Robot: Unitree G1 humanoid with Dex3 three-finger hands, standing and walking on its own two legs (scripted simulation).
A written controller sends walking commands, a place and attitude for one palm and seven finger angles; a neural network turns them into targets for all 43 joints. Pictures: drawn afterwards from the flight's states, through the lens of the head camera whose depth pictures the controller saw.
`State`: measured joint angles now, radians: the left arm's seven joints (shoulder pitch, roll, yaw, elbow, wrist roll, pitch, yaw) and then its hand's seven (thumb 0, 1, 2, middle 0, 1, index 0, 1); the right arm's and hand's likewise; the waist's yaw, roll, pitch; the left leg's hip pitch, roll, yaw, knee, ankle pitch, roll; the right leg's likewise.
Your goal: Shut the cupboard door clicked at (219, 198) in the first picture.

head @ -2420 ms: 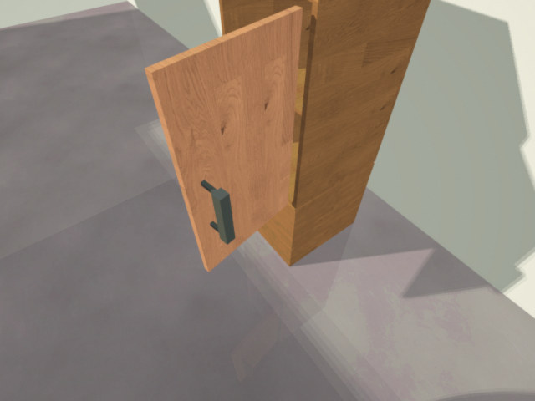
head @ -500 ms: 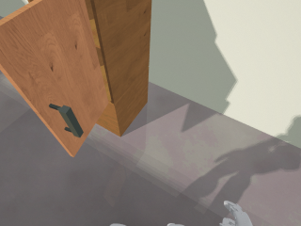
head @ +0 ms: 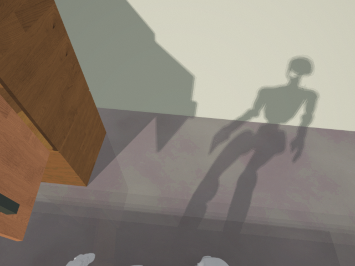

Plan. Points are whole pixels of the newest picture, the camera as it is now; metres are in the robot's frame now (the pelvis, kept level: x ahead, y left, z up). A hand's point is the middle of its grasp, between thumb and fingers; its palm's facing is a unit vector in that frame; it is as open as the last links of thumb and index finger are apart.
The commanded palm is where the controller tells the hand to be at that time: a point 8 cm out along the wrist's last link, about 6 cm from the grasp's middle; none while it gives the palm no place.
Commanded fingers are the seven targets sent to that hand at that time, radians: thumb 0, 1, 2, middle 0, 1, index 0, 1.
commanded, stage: walk to a spot facing it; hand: left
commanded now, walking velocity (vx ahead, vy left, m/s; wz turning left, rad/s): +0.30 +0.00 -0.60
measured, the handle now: out of the picture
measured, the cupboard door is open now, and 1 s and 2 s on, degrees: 100 100 100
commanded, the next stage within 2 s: turn to face it in 1.32 s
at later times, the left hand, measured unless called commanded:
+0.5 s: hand (148, 230) +0.22 +0.08 -0.15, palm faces -0.25 -0.95 -0.19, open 7.4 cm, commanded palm none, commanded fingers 0.00 0.90 0.90 -0.20 -0.30 -0.20 -0.30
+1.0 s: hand (197, 141) +0.52 -0.06 -0.15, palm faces -0.43 -0.87 -0.23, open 7.4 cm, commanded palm none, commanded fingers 0.00 0.90 0.90 -0.20 -0.30 -0.20 -0.30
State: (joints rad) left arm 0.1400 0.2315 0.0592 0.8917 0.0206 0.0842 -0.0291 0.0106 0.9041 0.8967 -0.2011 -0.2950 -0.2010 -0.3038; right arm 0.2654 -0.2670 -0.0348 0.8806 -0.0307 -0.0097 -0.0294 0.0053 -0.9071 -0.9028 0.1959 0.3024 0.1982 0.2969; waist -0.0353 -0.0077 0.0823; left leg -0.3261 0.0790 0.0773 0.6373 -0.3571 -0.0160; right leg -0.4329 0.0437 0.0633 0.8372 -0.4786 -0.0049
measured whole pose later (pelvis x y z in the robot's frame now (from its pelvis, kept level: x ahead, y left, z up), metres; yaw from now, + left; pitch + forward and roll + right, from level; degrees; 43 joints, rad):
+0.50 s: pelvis +0.13 -0.08 +0.02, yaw -16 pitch +1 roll +0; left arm 0.24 0.18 0.06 0.99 0.02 -0.02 -0.02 0.01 0.91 0.90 -0.20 -0.30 -0.20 -0.30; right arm 0.18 -0.22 -0.06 0.93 -0.02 -0.01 0.02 0.01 -0.91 -0.90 0.20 0.30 0.20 0.30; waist -0.01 0.00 0.09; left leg -0.51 0.11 0.08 0.83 -0.31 -0.07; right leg -0.17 0.02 -0.02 0.44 -0.29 -0.04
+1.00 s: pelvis +0.33 -0.19 +0.00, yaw -25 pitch +0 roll +1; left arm 0.10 0.21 0.06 0.98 0.03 -0.04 -0.04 0.01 0.91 0.90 -0.20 -0.29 -0.20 -0.30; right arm 0.42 -0.21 -0.04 1.09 -0.02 -0.02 0.00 0.00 -0.92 -0.90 0.20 0.30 0.20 0.30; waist -0.03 0.01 0.08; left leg -0.15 0.14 0.17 0.69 -0.47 -0.05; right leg -0.40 -0.06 -0.11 0.62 -0.23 -0.05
